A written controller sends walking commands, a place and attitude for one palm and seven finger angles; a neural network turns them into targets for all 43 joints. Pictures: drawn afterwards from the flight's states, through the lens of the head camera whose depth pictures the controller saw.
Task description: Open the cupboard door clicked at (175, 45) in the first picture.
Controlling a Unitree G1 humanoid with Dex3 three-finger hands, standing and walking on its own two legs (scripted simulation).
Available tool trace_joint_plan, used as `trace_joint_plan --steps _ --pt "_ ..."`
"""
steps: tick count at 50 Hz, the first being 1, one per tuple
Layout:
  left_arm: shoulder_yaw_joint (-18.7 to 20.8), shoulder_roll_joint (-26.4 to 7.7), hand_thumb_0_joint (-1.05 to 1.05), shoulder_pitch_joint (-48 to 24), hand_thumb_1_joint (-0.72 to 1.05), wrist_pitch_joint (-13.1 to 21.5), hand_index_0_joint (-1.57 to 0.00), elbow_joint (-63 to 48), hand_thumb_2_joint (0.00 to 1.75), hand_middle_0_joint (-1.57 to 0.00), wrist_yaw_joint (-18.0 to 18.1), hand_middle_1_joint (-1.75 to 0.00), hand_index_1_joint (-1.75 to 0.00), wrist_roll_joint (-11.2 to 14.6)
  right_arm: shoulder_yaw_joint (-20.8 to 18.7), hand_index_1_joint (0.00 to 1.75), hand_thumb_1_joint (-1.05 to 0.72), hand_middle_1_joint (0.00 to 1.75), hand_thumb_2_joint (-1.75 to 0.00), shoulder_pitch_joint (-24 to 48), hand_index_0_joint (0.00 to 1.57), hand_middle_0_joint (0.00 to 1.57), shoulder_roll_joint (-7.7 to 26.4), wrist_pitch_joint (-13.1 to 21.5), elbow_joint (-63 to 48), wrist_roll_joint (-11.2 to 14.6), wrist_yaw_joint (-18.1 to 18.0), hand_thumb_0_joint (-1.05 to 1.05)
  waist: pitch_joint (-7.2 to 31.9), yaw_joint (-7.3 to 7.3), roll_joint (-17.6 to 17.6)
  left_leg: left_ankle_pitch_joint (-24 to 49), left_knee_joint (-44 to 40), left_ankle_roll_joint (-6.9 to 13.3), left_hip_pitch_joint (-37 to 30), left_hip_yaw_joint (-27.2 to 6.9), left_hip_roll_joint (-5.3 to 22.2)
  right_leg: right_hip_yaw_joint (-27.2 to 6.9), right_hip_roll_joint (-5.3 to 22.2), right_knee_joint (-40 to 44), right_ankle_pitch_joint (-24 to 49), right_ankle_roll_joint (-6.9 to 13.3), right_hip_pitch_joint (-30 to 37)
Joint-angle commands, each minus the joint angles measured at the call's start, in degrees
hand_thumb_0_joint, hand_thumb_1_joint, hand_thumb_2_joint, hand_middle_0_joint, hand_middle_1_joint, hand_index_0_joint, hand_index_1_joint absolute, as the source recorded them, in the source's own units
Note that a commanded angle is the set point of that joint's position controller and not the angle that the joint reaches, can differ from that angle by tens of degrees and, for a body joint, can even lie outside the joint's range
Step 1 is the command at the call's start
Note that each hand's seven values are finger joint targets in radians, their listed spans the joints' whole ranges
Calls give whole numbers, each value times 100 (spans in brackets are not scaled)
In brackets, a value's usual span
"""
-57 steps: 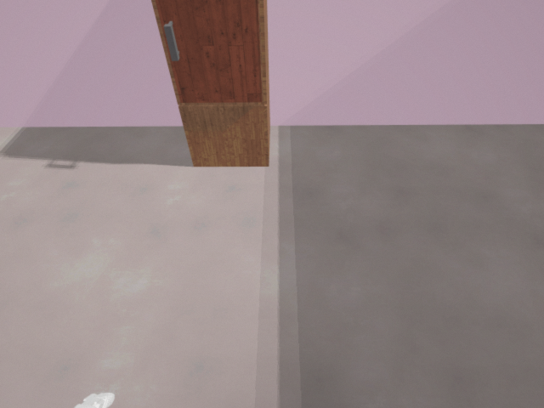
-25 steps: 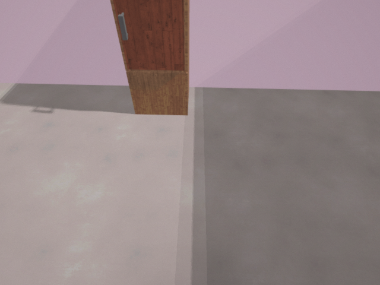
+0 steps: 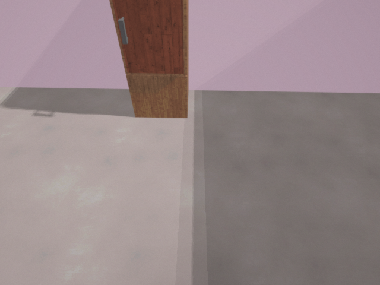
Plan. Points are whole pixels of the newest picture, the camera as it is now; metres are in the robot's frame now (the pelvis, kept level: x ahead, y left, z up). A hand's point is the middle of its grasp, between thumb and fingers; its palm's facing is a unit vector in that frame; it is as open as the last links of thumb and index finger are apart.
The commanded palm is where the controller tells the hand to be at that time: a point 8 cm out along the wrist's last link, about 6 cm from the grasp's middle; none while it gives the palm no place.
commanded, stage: look at it before walking up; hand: left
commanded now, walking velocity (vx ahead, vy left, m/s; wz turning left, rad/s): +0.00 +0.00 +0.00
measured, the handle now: (124, 30) +1.43 +0.48 -0.06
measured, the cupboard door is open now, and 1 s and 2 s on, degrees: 0 0 0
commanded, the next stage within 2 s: walk to a spot facing it in 0.40 s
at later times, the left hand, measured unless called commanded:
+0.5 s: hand out of the picture +0.07 +0.25 -0.15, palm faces -0.04 -0.94 -0.35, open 7.4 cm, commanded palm none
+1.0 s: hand out of the picture +0.06 +0.25 -0.19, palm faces +0.19 -0.97 -0.18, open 7.4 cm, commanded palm none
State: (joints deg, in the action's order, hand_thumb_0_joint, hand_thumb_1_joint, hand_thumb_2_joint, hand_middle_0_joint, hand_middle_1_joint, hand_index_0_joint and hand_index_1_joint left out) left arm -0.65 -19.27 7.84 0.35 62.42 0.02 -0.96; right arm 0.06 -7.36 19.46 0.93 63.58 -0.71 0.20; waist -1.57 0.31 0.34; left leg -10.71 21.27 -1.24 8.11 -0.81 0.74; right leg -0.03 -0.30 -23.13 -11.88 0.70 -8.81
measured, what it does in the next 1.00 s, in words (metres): walks ahead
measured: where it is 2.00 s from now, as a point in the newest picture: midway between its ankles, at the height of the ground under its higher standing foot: (163, 229)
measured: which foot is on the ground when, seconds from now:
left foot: down 0.00-1.00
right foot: down 0.00-0.84, up 0.86-1.00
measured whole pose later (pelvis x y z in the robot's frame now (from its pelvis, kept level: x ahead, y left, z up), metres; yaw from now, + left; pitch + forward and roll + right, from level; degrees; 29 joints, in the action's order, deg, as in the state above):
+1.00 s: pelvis +0.09 +0.07 -0.01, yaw +12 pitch +0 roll +0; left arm 2.3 -12.9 17.3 -0.5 61.0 -1.0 -2.1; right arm -1.3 -22.6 8.4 3.1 61.6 -1.0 0.1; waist -1.4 -1.2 -2.7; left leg -16.4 27.5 3.3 11.7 5.0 -1.2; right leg 3.2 5.7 -63.8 -19.8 -1.5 -27.3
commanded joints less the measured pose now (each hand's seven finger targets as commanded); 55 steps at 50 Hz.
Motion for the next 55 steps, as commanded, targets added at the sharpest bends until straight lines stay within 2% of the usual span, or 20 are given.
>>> trace_joint_plan --steps 1,15,25,27,28,30,32,33,34,37,39,40,41,42,43,44,45,47,49,55 --pt "256 -1227 0 -217 90 106 -20 -387 90 -20 56 -30 -30 28 -201 30 -90 30 -90 260 20 20 1160 101 -376 17 -94 0 198 -18 -83 404 -337 265 14 -519 569 -676 703 570 238 130 -121" --pt "256 -1231 0 -190 90 116 -20 -371 90 -20 54 -30 -30 32 -195 30 -90 30 -90 204 20 20 1176 100 -342 21 -93 0 338 -37 -75 530 -326 257 -96 -503 598 -694 705 576 419 138 -44" --pt "243 -1237 0 -191 90 113 -20 -348 90 -20 58 -30 -30 29 -188 30 -90 30 -90 251 20 20 1173 81 -320 24 -88 0 186 -25 -87 422 -374 245 -52 -497 589 -703 694 628 334 125 -91" --pt "127 -593 0 181 90 -3 -20 -212 90 -20 84 -30 -30 33 -27 30 -90 30 -90 -88 20 20 496 -26 -201 -27 -50 0 230 -9 -125 -95 -238 171 138 -433 483 -601 697 589 -601 3 -26" --pt "134 -548 0 361 90 -52 -20 -203 90 -20 83 -30 -30 11 -24 30 -90 30 -90 -216 20 20 421 -77 -201 -46 -36 0 198 26 -161 -606 -108 184 331 -404 416 -632 703 580 -1238 2 -55" --pt "227 -711 0 531 90 -107 -20 -269 90 -20 43 -30 -30 -18 -48 30 -90 30 -90 -279 20 20 402 -139 -317 -82 -18 0 -251 100 -471 -1535 272 200 1150 -324 177 -927 887 789 -2308 137 -142" --pt "352 -910 0 832 90 -96 -20 -375 90 -20 46 -30 -30 -41 -93 30 -90 30 -90 -343 20 20 310 -148 -491 -73 -17 0 -301 200 -1147 -1536 1408 170 1737 114 1 -1583 1608 1286 -2939 511 53" --pt "400 -948 0 960 90 -59 -20 -426 90 -20 62 -30 -30 -44 -139 30 -90 30 -90 -307 20 20 320 -136 -606 -58 -7 0 -363 226 -1193 -1657 1989 179 1954 176 94 -1839 1947 1444 -2951 744 100" --pt "435 -930 0 995 90 10 -20 -473 90 -20 70 -30 -30 -55 -181 30 -90 30 -90 -252 20 20 286 -97 -681 -44 28 0 -425 222 -1037 -1673 2336 194 2151 162 247 -1819 2124 1444 -2582 908 180" --pt "474 -805 0 922 90 139 -20 -555 90 -20 58 -30 -30 -84 -216 30 -90 30 -90 -347 20 20 26 -34 -803 -11 134 0 -423 83 -776 -1502 2142 170 1927 409 402 -858 2073 1075 -1386 854 161" --pt "493 -718 0 746 90 129 -20 -601 90 -20 48 -30 -30 -68 -221 30 -90 30 -90 -867 20 20 -145 -3 -714 -12 152 0 -385 -178 -708 -992 1317 174 868 723 287 -163 1843 624 -1357 573 -502" --pt "487 -618 0 737 90 96 -20 -620 90 -20 35 -30 -30 -41 -251 30 -90 30 -90 -1341 20 20 -118 13 -574 -18 133 0 -260 -355 -375 -703 890 177 -13 854 144 269 1590 116 -1585 367 -1060" --pt "439 -315 0 778 90 65 -20 -676 90 -20 -3 -30 -30 -8 -343 30 -90 30 -90 -1983 20 20 180 51 -410 -46 85 0 -113 -588 593 -1445 157 369 -671 -88 522 749 1098 -1285 -1517 91 -1646" --pt "356 141 0 681 90 48 -20 -928 90 -20 -66 -30 -30 32 -516 30 -90 30 -90 -2573 20 20 776 102 -306 -116 22 0 -191 -734 2274 -2521 -1031 990 -945 -2666 1987 1159 268 -3319 -2303 -291 -2940" --pt "335 19 0 211 90 89 -20 -1197 90 -20 -39 -30 -30 -42 -507 30 -90 30 -90 -2739 20 20 783 105 -304 -56 -13 0 -330 -753 1476 -2888 -1331 1416 -716 -3459 2350 361 431 -4115 -2264 -146 -3407" --pt "379 116 0 21 90 129 -20 -1155 90 -20 -45 -30 -30 -75 -472 30 -90 30 -90 -2455 20 20 562 112 -320 -44 -53 0 -466 -631 806 -2962 -1315 1426 -375 -3260 2175 95 578 -4580 -1747 -80 -3534" --pt "390 158 0 79 90 163 -20 -1057 90 -20 -83 -30 -30 -77 -410 30 -90 30 -90 -2140 20 20 312 163 -415 -29 -78 0 -580 -487 596 -2680 -1333 1317 -62 -2799 1918 -22 735 -4627 -1233 -94 -3462" --pt "390 274 0 516 90 167 -20 -797 90 -20 -134 -30 -30 -98 -329 30 -90 30 -90 -1794 20 20 -21 297 -442 -23 -119 0 -418 -215 468 -1472 -1225 1149 82 -1855 1487 42 837 -4315 -641 -200 -3021" --pt "373 381 0 723 90 137 -20 -695 90 -20 -140 -30 -30 -92 -338 30 -90 30 -90 -1813 20 20 -95 370 -358 1 -144 0 -121 -128 366 -408 -1088 1181 -150 -1271 1287 153 819 -4018 -395 -298 -2856" --pt "384 549 0 82 90 130 -20 -921 90 -20 -124 -30 -30 -63 -383 30 -90 30 -90 -2093 20 20 -300 407 -121 8 -176 0 -405 -232 353 517 -1097 1323 -499 -941 1271 316 865 -2809 -54 -443 -3061"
